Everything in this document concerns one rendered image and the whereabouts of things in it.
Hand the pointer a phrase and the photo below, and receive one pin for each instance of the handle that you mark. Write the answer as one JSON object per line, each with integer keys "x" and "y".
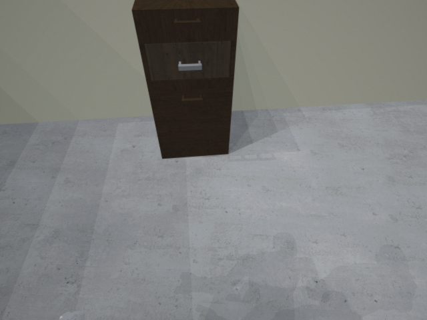
{"x": 192, "y": 101}
{"x": 187, "y": 24}
{"x": 189, "y": 67}

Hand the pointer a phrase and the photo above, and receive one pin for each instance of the cabinet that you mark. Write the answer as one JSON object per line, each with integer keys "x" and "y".
{"x": 189, "y": 130}

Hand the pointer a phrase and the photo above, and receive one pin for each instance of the drawer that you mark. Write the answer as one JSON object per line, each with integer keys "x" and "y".
{"x": 163, "y": 59}

